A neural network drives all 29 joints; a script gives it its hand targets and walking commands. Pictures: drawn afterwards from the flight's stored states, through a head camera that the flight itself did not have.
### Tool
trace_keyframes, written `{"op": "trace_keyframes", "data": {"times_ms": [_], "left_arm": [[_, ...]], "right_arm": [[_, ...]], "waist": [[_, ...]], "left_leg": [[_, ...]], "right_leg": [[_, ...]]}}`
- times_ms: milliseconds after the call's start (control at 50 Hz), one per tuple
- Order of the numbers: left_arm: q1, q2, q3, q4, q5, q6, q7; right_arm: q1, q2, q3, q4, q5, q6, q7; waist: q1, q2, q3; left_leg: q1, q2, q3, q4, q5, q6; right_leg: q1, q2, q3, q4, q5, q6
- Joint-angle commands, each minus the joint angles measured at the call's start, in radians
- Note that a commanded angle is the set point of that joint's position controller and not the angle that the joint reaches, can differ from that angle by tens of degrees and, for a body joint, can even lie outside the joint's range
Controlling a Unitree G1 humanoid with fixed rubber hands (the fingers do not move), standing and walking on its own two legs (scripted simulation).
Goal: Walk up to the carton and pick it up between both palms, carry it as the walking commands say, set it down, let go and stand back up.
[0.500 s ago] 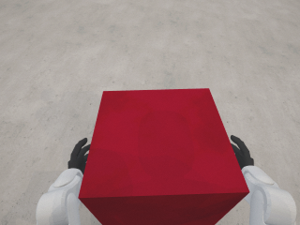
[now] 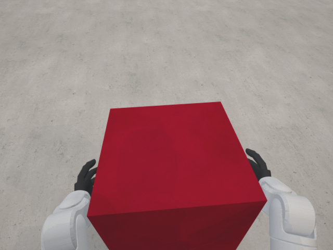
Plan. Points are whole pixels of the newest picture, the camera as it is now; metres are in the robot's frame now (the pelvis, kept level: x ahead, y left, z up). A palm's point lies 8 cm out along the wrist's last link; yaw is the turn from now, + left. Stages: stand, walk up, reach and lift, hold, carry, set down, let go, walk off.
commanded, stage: carry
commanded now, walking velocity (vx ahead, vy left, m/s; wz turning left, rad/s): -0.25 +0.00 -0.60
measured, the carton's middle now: (171, 181) +0.29 +0.01 -0.01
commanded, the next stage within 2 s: none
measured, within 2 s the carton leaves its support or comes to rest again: neither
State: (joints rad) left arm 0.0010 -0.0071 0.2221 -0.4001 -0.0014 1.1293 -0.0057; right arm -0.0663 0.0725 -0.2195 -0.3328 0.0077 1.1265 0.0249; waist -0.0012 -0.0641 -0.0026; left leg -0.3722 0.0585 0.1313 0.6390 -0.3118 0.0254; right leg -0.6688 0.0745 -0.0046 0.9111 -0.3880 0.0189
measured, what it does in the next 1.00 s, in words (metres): walks backwards, turning right: right foot, then left foot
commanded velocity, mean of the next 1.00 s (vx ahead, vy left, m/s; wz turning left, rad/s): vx -0.25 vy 0.00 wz -0.60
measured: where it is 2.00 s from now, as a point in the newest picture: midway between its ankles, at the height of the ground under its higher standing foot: outside the picture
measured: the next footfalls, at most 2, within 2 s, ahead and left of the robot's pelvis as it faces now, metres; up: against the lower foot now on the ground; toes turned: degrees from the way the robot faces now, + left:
right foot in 0.24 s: -0.09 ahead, -0.19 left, +0.00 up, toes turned -12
left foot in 0.48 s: -0.10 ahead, +0.05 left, +0.00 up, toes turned -12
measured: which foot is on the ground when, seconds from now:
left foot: down 0.00-0.24, up 0.26-0.46, down 0.48-0.76, up 0.78-1.00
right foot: up 0.00-0.22, down 0.24-0.50, up 0.52-0.72, down 0.74-1.00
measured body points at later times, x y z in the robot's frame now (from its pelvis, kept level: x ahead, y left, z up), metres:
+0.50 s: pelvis -0.19 -0.03 -0.02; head -0.13 -0.03 +0.43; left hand +0.12 +0.05 +0.03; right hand -0.01 -0.30 +0.04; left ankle -0.15 +0.06 -0.73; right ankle -0.13 -0.18 -0.72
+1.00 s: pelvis -0.39 +0.00 -0.01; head -0.37 -0.01 +0.44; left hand -0.07 +0.00 +0.05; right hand -0.29 -0.31 +0.05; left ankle -0.33 +0.09 -0.69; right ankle -0.35 -0.15 -0.72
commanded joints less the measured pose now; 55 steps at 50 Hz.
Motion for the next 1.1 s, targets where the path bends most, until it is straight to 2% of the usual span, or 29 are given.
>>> {"op": "trace_keyframes", "data": {"times_ms": [0, 60, 140, 160, 180, 200, 220, 300, 320, 380, 420, 440, 460, 480, 500, 540, 600, 660, 680, 700, 720, 760, 820, 960, 1000, 1020, 1040, 1060, 1080], "left_arm": [[-0.531, -0.748, -0.851, -0.262, -0.308, -0.022, -0.188], [-0.518, -0.782, -0.884, -0.286, -0.358, -0.017, -0.195], [-0.536, -0.76, -0.874, -0.284, -0.382, -0.003, -0.206], [-0.446, -0.77, -0.871, -0.207, -0.371, 0.004, -0.214], [-0.441, -0.776, -0.87, -0.189, -0.355, 0.004, -0.216], [-0.443, -0.74, -0.855, -0.184, -0.35, 0.006, -0.221], [-0.442, -0.761, -0.854, -0.206, -0.35, 0.009, -0.215], [-0.55, -0.784, -0.842, -0.258, -0.275, -0.03, -0.203], [-0.526, -0.773, -0.827, -0.257, -0.261, -0.038, -0.189], [-0.455, -0.752, -0.809, -0.31, -0.232, -0.051, -0.165], [-0.42, -0.752, -0.832, -0.347, -0.234, -0.049, -0.149], [-0.428, -0.735, -0.839, -0.322, -0.22, -0.039, -0.14], [-0.308, -0.717, -0.828, -0.316, -0.193, -0.033, -0.142], [-0.325, -0.749, -0.84, -0.291, -0.216, -0.029, -0.151], [-0.393, -0.729, -0.868, -0.341, -0.248, -0.035, -0.16], [-0.421, -0.729, -0.89, -0.347, -0.275, -0.03, -0.159], [-0.513, -0.732, -0.912, -0.348, -0.329, -0.025, -0.19], [-0.417, -0.734, -0.885, -0.248, -0.336, 0.001, -0.188], [-0.423, -0.744, -0.888, -0.254, -0.347, -0.004, -0.198], [-0.486, -0.715, -0.877, -0.25, -0.359, -0.008, -0.204], [-0.493, -0.725, -0.883, -0.274, -0.341, -0.002, -0.208], [-0.415, -0.736, -0.82, -0.118, -0.295, 0.005, -0.223], [-0.555, -0.778, -0.825, -0.197, -0.303, -0.022, -0.213], [-0.436, -0.732, -0.811, -0.202, -0.234, -0.017, -0.172], [-0.378, -0.709, -0.794, -0.149, -0.224, -0.003, -0.177], [-0.409, -0.714, -0.829, -0.184, -0.22, -0.009, -0.182], [-0.491, -0.754, -0.85, -0.245, -0.251, -0.009, -0.182], [-0.561, -0.748, -0.879, -0.287, -0.293, -0.011, -0.182], [-0.572, -0.75, -0.901, -0.306, -0.316, -0.009, -0.186]], "right_arm": [[-0.409, 0.715, 0.79, -0.281, 0.266, -0.03, 0.166], [-0.402, 0.666, 0.765, -0.332, 0.25, -0.037, 0.153], [-0.301, 0.666, 0.767, -0.279, 0.208, -0.016, 0.141], [-0.29, 0.64, 0.763, -0.278, 0.19, -0.012, 0.139], [-0.305, 0.629, 0.774, -0.281, 0.19, -0.008, 0.142], [-0.327, 0.624, 0.788, -0.279, 0.182, -0.007, 0.14], [-0.284, 0.682, 0.797, -0.239, 0.211, -0.006, 0.138], [-0.527, 0.771, 0.882, -0.309, 0.311, -0.03, 0.194], [-0.542, 0.766, 0.881, -0.332, 0.323, -0.036, 0.192], [-0.54, 0.766, 0.924, -0.369, 0.381, -0.048, 0.191], [-0.49, 0.721, 0.898, -0.406, 0.372, -0.046, 0.187], [-0.424, 0.72, 0.895, -0.347, 0.346, -0.038, 0.193], [-0.394, 0.7, 0.889, -0.345, 0.362, -0.044, 0.198], [-0.405, 0.696, 0.888, -0.361, 0.339, -0.043, 0.184], [-0.338, 0.71, 0.846, -0.329, 0.317, -0.052, 0.173], [-0.387, 0.72, 0.851, -0.367, 0.312, -0.041, 0.164], [-0.387, 0.684, 0.812, -0.321, 0.257, -0.04, 0.158], [-0.322, 0.638, 0.807, -0.284, 0.244, -0.017, 0.158], [-0.323, 0.61, 0.804, -0.284, 0.224, -0.013, 0.156], [-0.355, 0.617, 0.814, -0.299, 0.219, -0.015, 0.147], [-0.316, 0.637, 0.827, -0.278, 0.22, -0.007, 0.154], [-0.43, 0.659, 0.852, -0.291, 0.245, -0.014, 0.152], [-0.553, 0.709, 0.866, -0.303, 0.298, -0.034, 0.178], [-0.522, 0.721, 0.89, -0.313, 0.347, -0.027, 0.184], [-0.377, 0.69, 0.841, -0.202, 0.319, -0.018, 0.188], [-0.432, 0.702, 0.866, -0.239, 0.334, -0.022, 0.201], [-0.439, 0.731, 0.847, -0.221, 0.322, -0.026, 0.205], [-0.419, 0.748, 0.824, -0.19, 0.309, -0.029, 0.196], [-0.419, 0.768, 0.827, -0.2, 0.323, -0.034, 0.18]], "waist": [[0.019, 0.244, -0.332], [0.011, 0.393, -0.391], [0.006, 0.318, -0.4], [0.021, 0.291, -0.396], [0.023, 0.108, -0.357], [0.007, -0.197, -0.326], [-0.011, -0.261, -0.372], [0.016, -0.135, -0.363], [0.015, -0.229, -0.367], [0.031, -0.21, -0.467], [0.021, -0.079, -0.49], [0.003, 0.058, -0.466], [0.02, 0.324, -0.539], [0.019, 0.418, -0.462], [0.006, 0.397, -0.499], [0.003, 0.187, -0.398], [0.019, 0.387, -0.402], [0.017, 0.37, -0.374], [0.025, 0.248, -0.327], [0.012, -0.094, -0.252], [-0.006, -0.267, -0.227], [0.008, -0.288, -0.272], [0.005, -0.134, -0.296], [0.025, -0.153, -0.396], [0.013, -0.141, -0.443], [-0.003, -0.034, -0.448], [0.007, 0.329, -0.467], [0.009, 0.491, -0.388], [0.011, 0.436, -0.319]], "left_leg": [[0.152, 0.316, -0.117, -0.223, 0.543, 0.131], [0.277, 0.287, -0.046, -0.14, 0.589, 0.103], [0.298, 0.319, -0.056, -0.055, 0.602, 0.091], [0.263, 0.283, 0.002, 0.032, 0.513, 0.026], [0.084, 0.209, 0.043, 0.157, 0.281, -0.035], [-0.203, 0.085, 0.054, 0.314, -0.28, -0.1], [-0.279, 0.088, -0.06, 0.407, -0.345, -0.121], [-0.153, 0.05, -0.099, 0.476, -0.135, -0.086], [-0.136, 0.035, -0.095, 0.416, -0.108, -0.081], [-0.053, 0.023, -0.091, 0.184, -0.06, -0.066], [0.076, -0.015, -0.094, -0.095, -0.049, -0.037], [0.219, 0.096, -0.185, -0.305, 0.062, -0.003], [0.342, 0.372, -0.437, -0.304, 0.395, 0.077], [0.347, 0.551, -0.514, -0.238, 0.804, 0.205], [0.365, 0.552, -0.427, -0.174, 0.914, 0.296], [0.271, 0.344, -0.181, -0.14, 0.896, 0.197], [0.193, 0.321, -0.095, -0.1, 0.614, 0.113], [0.184, 0.275, -0.015, -0.029, 0.417, 0.042], [0.071, 0.238, -0.011, 0.05, 0.269, -0.013], [-0.186, 0.136, 0.043, 0.244, -0.129, -0.073], [-0.238, 0.039, -0.034, 0.454, -0.334, -0.114], [-0.238, 0.028, -0.132, 0.593, -0.286, -0.076], [-0.203, 0.02, -0.087, 0.521, -0.115, -0.071], [-0.039, -0.049, -0.113, 0.102, -0.168, -0.041], [0.199, -0.095, -0.058, -0.181, -0.165, 0.003], [0.345, 0.03, -0.162, -0.389, -0.218, 0.047], [0.344, 0.367, -0.514, -0.45, -0.154, 0.125], [0.222, 0.586, -0.614, -0.39, 0.281, 0.282], [0.162, 0.528, -0.464, -0.305, 0.592, 0.322]], "right_leg": [[0.084, -0.087, -0.017, 0.358, 0.012, 0.026], [0.125, -0.056, -0.091, 0.081, -0.004, 0.052], [0.242, -0.051, -0.109, -0.234, -0.072, 0.016], [0.321, -0.085, -0.055, -0.453, 0.093, 0.003], [0.408, -0.192, 0.135, -0.562, 0.403, -0.017], [0.555, -0.432, 0.436, -0.497, 0.838, -0.121], [0.551, -0.5, 0.472, -0.459, 0.956, -0.177], [0.403, -0.33, 0.245, -0.43, 0.793, -0.146], [0.396, -0.324, 0.261, -0.435, 0.736, -0.148], [0.46, -0.293, 0.235, -0.44, 0.517, -0.149], [0.446, -0.285, 0.276, -0.373, 0.569, -0.131], [0.347, -0.222, 0.237, -0.307, 0.471, -0.088], [0.234, -0.084, 0.08, -0.131, 0.159, -0.023], [0.08, -0.002, -0.028, 0.137, -0.165, 0.013], [0.054, -0.092, 0.042, 0.304, -0.208, 0.004], [0.097, -0.081, -0.001, 0.276, -0.082, -0.008], [0.235, -0.125, -0.005, 0.037, -0.028, -0.003], [0.327, -0.075, -0.037, -0.298, 0.003, -0.001], [0.401, -0.115, 0.061, -0.463, 0.129, -0.025], [0.48, -0.359, 0.387, -0.584, 0.411, -0.097], [0.353, -0.517, 0.561, -0.599, 0.621, -0.195], [0.322, -0.44, 0.416, -0.559, 0.623, -0.21], [0.324, -0.298, 0.292, -0.541, 0.412, -0.138], [0.439, -0.349, 0.428, -0.579, 0.356, -0.172], [0.337, -0.27, 0.362, -0.663, 0.135, -0.044], [0.232, -0.153, 0.224, -0.626, 0.111, 0.049], [0.164, -0.022, 0.066, -0.289, 0.01, 0.062], [0.063, 0.003, -0.042, 0.101, -0.16, 0.049], [0.066, -0.122, 0.088, 0.366, -0.16, 0.016]]}}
